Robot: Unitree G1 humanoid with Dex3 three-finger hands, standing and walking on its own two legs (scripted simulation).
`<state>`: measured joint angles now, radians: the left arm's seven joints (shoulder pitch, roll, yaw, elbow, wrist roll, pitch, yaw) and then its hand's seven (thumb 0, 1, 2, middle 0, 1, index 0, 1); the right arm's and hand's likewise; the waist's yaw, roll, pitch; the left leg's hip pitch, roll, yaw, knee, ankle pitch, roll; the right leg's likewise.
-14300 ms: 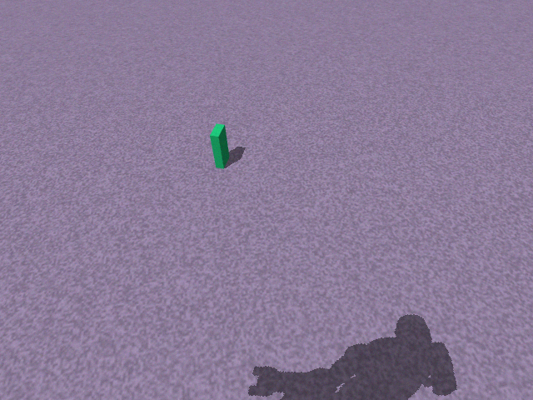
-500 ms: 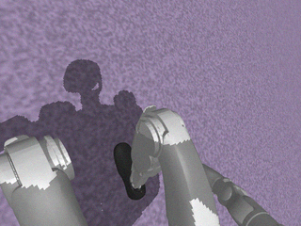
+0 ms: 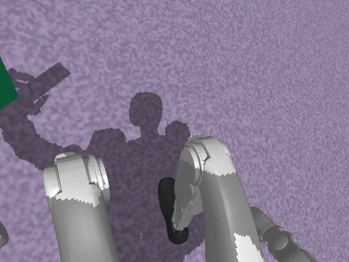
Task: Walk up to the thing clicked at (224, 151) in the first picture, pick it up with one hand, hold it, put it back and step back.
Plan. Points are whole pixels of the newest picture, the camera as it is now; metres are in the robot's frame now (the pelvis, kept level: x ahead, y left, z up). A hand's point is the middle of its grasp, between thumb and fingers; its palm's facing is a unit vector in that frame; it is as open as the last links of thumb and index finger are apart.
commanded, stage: settle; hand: left
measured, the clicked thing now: out of the picture +0.46 +0.33 -0.11
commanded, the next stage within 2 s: hold in 0.08 s
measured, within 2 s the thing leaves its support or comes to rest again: neither
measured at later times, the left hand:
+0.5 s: hand out of the picture +0.41 +0.35 +0.03, palm faces +0.46 -0.89 -0.07, open 9.1 cm
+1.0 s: hand out of the picture +0.38 +0.30 +0.24, palm faces +0.48 -0.87 -0.05, open 9.1 cm
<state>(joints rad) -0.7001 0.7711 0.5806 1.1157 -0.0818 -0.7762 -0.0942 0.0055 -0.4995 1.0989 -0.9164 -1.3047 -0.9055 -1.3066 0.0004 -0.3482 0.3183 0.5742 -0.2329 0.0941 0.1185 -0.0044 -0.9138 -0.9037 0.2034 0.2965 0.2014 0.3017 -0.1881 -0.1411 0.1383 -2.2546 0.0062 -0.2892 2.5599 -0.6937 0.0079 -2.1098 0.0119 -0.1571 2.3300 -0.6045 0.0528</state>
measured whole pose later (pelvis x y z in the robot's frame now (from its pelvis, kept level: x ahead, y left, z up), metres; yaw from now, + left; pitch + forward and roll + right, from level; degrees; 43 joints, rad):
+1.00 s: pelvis +0.04 -0.02 +0.22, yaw +10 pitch +30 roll -5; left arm -0.29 0.30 0.37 0.29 -0.17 -0.26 0.01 0.00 -0.61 1.09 -1.00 -1.40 -0.99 -1.38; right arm 0.12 -0.24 -0.01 0.59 0.03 0.01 -0.04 0.00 -0.93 -0.90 0.20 0.30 0.20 0.30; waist -0.04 0.02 -0.17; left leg -1.68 0.04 -0.09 1.81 -0.66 -0.02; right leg -1.64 -0.04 -0.05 1.73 -0.62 0.03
